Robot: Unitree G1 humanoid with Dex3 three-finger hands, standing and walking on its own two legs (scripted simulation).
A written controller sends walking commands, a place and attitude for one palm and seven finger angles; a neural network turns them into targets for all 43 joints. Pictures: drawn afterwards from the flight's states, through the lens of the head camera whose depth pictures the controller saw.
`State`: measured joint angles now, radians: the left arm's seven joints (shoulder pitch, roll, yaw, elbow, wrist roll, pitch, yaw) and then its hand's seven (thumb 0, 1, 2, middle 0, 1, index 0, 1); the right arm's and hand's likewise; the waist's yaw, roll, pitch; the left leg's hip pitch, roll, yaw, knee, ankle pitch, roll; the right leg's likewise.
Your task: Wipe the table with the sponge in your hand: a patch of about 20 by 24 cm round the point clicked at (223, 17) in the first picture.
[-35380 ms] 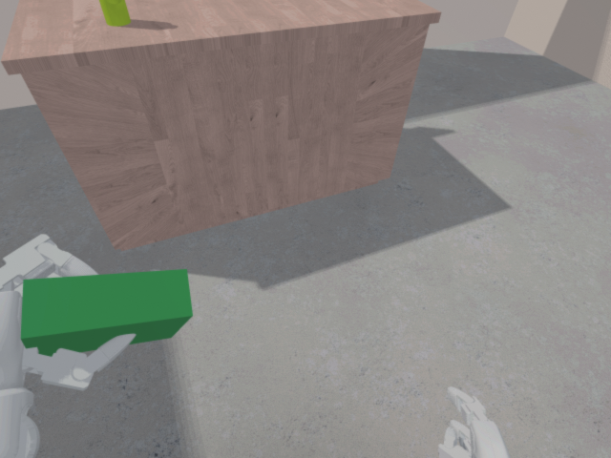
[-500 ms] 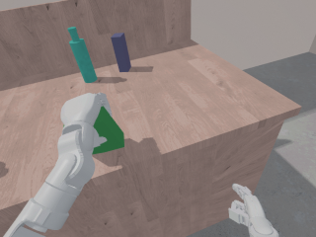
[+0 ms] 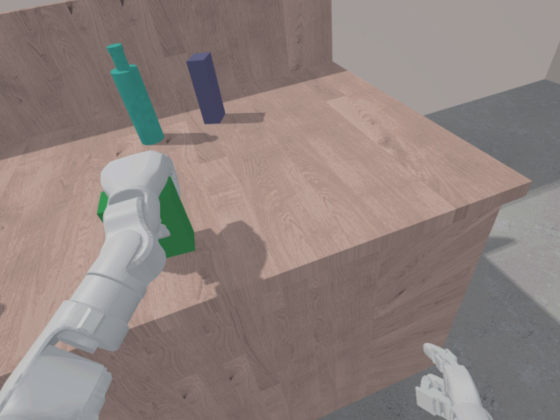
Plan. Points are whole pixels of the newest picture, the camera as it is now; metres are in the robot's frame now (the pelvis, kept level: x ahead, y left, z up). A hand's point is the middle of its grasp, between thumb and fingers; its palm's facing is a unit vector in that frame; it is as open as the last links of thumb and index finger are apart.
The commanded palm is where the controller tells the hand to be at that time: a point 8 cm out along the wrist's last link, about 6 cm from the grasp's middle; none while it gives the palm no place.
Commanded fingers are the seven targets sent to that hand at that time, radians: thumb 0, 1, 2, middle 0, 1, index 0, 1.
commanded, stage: wipe forward along the third lane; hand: left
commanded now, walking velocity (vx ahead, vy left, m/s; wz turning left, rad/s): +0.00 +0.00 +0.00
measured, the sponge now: (156, 233) +0.36 +0.24 +0.12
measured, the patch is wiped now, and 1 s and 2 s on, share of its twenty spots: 0.80 0.95 0.95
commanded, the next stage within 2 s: wipe back along the third lane in 0.84 s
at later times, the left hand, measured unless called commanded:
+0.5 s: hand (146, 187) +0.41 +0.26 +0.17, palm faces -0.02 -0.01 -1.00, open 8.9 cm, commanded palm +0.39 +0.26 +0.20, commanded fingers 0.00 0.10 1.30 -1.20 -1.60 -1.20 -1.60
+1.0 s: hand (139, 175) +0.44 +0.29 +0.17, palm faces -0.03 -0.01 -1.00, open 8.9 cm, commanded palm +0.41 +0.28 +0.19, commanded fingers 0.00 0.10 1.30 -1.20 -1.60 -1.20 -1.60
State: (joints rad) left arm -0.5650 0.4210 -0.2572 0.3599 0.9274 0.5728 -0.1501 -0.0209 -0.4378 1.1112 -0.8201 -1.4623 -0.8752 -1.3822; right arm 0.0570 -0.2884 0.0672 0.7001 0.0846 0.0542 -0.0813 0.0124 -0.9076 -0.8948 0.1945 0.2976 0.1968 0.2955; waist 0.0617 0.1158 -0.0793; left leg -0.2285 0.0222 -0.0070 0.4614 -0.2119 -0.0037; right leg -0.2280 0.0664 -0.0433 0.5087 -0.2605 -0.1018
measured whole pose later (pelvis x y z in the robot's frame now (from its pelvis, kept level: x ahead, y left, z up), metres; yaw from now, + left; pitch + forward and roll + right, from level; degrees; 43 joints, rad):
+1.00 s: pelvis +0.01 +0.04 +0.00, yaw +0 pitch +4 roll +0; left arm -0.85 0.46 -0.18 0.84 0.98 0.36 -0.07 -0.02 -0.45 1.13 -0.83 -1.45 -0.88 -1.39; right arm 0.21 -0.30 0.03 0.73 0.08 0.09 -0.07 0.01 -0.91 -0.89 0.20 0.30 0.20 0.30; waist 0.00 0.08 -0.12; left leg -0.32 0.00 0.00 0.44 -0.21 0.01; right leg -0.29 0.04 -0.03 0.43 -0.22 -0.05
